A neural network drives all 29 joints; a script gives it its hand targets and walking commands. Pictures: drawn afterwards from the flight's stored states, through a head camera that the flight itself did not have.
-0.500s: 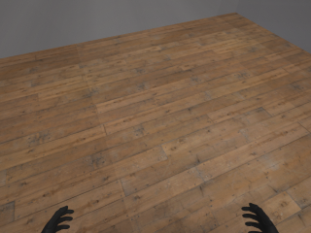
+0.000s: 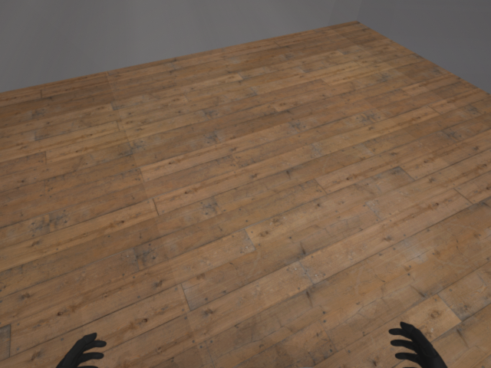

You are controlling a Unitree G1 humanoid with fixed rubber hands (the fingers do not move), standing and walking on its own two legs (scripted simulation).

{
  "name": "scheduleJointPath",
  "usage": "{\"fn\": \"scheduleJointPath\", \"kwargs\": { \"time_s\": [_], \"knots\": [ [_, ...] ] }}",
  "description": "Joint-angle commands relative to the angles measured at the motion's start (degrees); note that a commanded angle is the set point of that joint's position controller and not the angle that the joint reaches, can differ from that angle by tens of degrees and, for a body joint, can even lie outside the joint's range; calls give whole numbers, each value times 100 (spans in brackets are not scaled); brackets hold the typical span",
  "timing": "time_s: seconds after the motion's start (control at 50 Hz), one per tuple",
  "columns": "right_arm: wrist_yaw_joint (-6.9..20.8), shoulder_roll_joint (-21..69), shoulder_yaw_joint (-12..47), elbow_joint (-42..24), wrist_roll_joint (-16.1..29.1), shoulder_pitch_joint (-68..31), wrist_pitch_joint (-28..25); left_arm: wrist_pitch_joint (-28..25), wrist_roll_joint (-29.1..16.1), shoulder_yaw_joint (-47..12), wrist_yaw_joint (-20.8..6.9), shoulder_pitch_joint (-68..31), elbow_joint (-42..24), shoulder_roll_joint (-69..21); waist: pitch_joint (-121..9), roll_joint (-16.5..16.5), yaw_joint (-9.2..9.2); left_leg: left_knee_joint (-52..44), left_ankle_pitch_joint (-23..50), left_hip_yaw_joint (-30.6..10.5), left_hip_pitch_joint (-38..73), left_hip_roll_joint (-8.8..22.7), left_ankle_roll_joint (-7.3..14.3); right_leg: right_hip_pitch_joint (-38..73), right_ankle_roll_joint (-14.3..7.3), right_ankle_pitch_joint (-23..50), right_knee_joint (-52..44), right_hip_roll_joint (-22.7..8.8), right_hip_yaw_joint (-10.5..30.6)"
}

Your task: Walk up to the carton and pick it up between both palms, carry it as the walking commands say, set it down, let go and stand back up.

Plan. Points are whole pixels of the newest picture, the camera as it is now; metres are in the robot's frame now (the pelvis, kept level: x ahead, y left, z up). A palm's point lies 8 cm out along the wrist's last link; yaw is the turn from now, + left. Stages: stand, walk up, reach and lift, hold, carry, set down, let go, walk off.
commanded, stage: walk up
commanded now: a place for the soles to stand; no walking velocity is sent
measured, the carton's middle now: out of the picture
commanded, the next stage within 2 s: none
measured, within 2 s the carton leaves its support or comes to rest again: neither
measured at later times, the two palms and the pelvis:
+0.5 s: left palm (189, 327) +0.20 +0.12 -0.07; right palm out of the picture +0.09 -0.52 -0.08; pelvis +0.01 -0.17 +0.00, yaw -16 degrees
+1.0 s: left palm (322, 288) +0.28 -0.12 -0.09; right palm out of the picture -0.08 -0.67 -0.05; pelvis +0.00 -0.32 +0.00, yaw -30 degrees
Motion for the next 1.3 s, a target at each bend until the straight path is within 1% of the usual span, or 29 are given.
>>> {"fn": "scheduleJointPath", "kwargs": {
  "time_s": [0.0, 0.04, 0.12, 0.22, 0.24, 0.26, 0.28, 0.3, 0.34, 0.4, 0.48, 0.54, 0.56, 0.58, 0.6, 0.64, 0.68, 0.72, 0.8, 0.9, 0.96, 0.98, 1.0, 1.02, 1.04, 1.08, 1.14, 1.22, 1.28],
  "knots": [
    [-89, -2148, -775, -18, -61, -545, -331, 82, 260, 494, -442, -731, -907, 1148, 147, 783, -108, -2563, 393, -1106, -17, 2153, 1396, -2151, -28, 253, 1436, -666, 705],
    [-91, -2333, -842, 99, -154, -503, -370, 64, 235, 475, -549, -574, -887, 1061, -17, 1087, -100, -2433, 764, -608, 263, 1916, 1225, -1973, 18, 378, 853, -671, 573],
    [-30, -2634, -929, 223, -141, -214, -391, 24, 232, 479, -596, -775, -955, 1037, -373, 1495, -347, -2261, 1071, -378, 1162, 2067, 1412, -2206, 93, 278, 323, -693, 250],
    [56, -2742, -915, 272, -68, -514, -292, -102, 166, 564, -502, -218, -621, 1044, -846, 1575, 1, -1130, 1752, 428, 1050, 1646, 1094, -767, -61, 703, -1464, -359, -343],
    [66, -2500, -830, 236, -49, -714, -221, -153, 197, 641, -419, 321, -403, 1245, -978, 1087, 335, 27, 1822, 764, 615, 1192, 795, -7, -304, 960, -2135, -292, -132],
    [71, -2100, -680, 11, -6, -835, -182, -209, 263, 815, -328, 699, -307, 1928, -964, -758, 657, 1894, 639, 997, -640, 312, 431, 593, -723, 2164, -2893, -967, 1424],
    [0, -1894, -514, -143, 9, -1004, -172, -208, 285, 910, -253, 770, -313, 2507, -840, -1837, 707, 2334, -1696, 478, -2658, -314, 237, 1636, -1204, 2640, -3161, -1595, 3274],
    [-73, -2149, -544, -213, -12, -1406, -162, -161, 180, 818, -242, 901, -279, 2346, -682, -795, 707, 2364, -1555, 12, -2944, 24, 291, 1798, -1316, 2656, -2964, -1542, 3066],
    [-75, -2233, -522, -72, 45, -1416, -218, -105, 123, 820, -178, 817, -403, 1968, -512, -396, 640, 2348, -822, -120, -3146, 130, 282, 2069, -1000, 2858, -2721, -1164, 2621],
    [-99, -2125, -557, 167, 101, -797, -195, -79, 183, 745, -96, 829, -495, 1716, -971, -1081, 433, 1936, -262, -173, -2794, -46, 186, 2636, -587, 4362, -2325, -827, 2301],
    [-232, -2055, -562, 319, 133, -523, -204, 37, 269, 657, -141, 250, -853, 1304, -1106, -949, 204, 710, -227, -239, -1911, -219, 128, 2032, -867, 4412, -2599, -879, 2685],
    [-288, -2095, -613, 635, 100, 316, -264, 148, 295, 516, -228, -493, -1057, 1008, -1138, -827, -339, -1160, 275, -462, 283, -211, 342, 336, -574, 3869, -2376, -551, 2623],
    [-344, -2407, -738, 795, -15, 960, -318, 121, 229, 371, -267, -1025, -1253, 711, -1399, -129, -843, -2474, 668, -1091, 2067, 395, 572, -952, -112, 3297, -1557, 11, 1856],
    [-411, -2817, -887, 714, -88, 531, -285, 25, 217, 268, -310, -623, -1184, 186, -1670, 1539, -583, -2567, 574, -2511, 3106, 1887, 847, -2220, 143, 216, -58, 584, 1056],
    [-394, -2803, -864, 569, -21, 47, -290, 41, 365, 390, -285, -292, -864, 644, -1362, 660, -389, -2567, 1055, -2406, 2774, 2580, 1008, -2709, 267, -99, 741, 301, 1032],
    [-316, -2314, -727, 471, 132, -298, -353, 92, 481, 444, -342, -113, -786, 996, -1033, 70, -142, -2406, 1843, -1412, 2247, 2221, 807, -2574, 197, 217, 733, -143, 982],
    [-296, -2105, -719, 438, 69, -261, -421, 77, 465, 508, -480, -254, -828, 962, -872, 312, -113, -2298, 2597, -618, 2021, 1776, 551, -1982, 114, 562, 579, -261, 660],
    [-247, -2263, -778, 443, 39, -70, -423, 31, 392, 491, -539, -242, -841, 885, -1048, 724, -128, -2046, 3566, -190, 2350, 1648, 658, -1961, 35, 677, 362, -297, 413],
    [-140, -2501, -889, 513, -21, 217, -391, 16, 332, 511, -607, -735, -952, 770, -928, 1254, -368, -1886, 3521, 219, 2505, 1727, 1115, -2066, -25, 591, -81, -440, 86],
    [-83, -2778, -981, 576, -58, 192, -383, 10, 259, 557, -617, -827, -932, 830, -965, 1458, -409, -1710, 2943, 452, 2369, 1843, 1190, -1835, -99, 530, -548, -570, -121],
    [-33, -2768, -950, 549, -42, -151, -318, -54, 223, 606, -572, -432, -716, 887, -1086, 1537, -111, -1013, 2629, 791, 2137, 1724, 1088, -1103, -276, 678, -1576, -506, -294],
    [-28, -2670, -912, 427, 12, -453, -287, -93, 211, 658, -499, 90, -508, 984, -1119, 1077, 242, -143, 2604, 1234, 1656, 1314, 863, -320, -432, 1131, -2469, -267, -430],
    [-11, -2401, -803, 269, 29, -517, -252, -152, 289, 818, -415, 681, -298, 1525, -1298, -131, 578, 1552, 1880, 1153, 369, 629, 511, 989, -899, 2375, -2698, -285, 630],
    [-25, -1989, -585, 96, 77, -551, -283, -150, 324, 992, -324, 968, -225, 2290, -1372, -1932, 696, 2288, -1241, 783, -1809, -282, 210, 2321, -1337, 3554, -2862, -1088, 2831],
    [-113, -2168, -578, 106, -3, -890, -265, -59, 180, 931, -324, 932, -195, 2253, -1218, -1449, 693, 2088, -1666, 147, -2632, -210, 161, 2662, -1594, 3635, -2756, -1139, 3280],
    [-167, -2171, -549, 198, 18, -831, -363, -22, 24, 827, -285, 585, -422, 1829, -888, -646, 503, 1938, -835, -22, -2939, 64, 159, 2813, -1486, 3787, -2591, -1044, 2749],
    [-214, -2244, -592, 424, 61, -324, -338, 3, 110, 740, -251, 296, -529, 1687, -1035, -1323, 263, 1302, -249, -178, -2157, -14, 131, 2516, -921, 4220, -2322, -446, 2518],
    [-283, -2269, -624, 578, 58, -378, -327, 53, 185, 611, -272, -63, -727, 1198, -729, -1078, 170, 323, -185, -224, -1460, -251, 143, 1966, -885, 4216, -2787, -483, 3056],
    [-369, -2391, -666, 791, 52, 357, -416, 86, 274, 515, -316, -790, -1003, 1012, -783, -734, -326, -1168, 84, -811, 494, 4, 388, 533, -689, 3695, -2388, -341, 3225]
  ]
}}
